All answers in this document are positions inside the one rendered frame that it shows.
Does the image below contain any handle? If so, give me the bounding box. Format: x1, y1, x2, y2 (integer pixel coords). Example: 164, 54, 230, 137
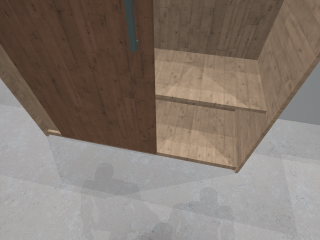
124, 0, 139, 52

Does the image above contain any wardrobe door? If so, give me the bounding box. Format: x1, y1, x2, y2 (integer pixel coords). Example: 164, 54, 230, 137
0, 44, 59, 131
0, 0, 157, 154

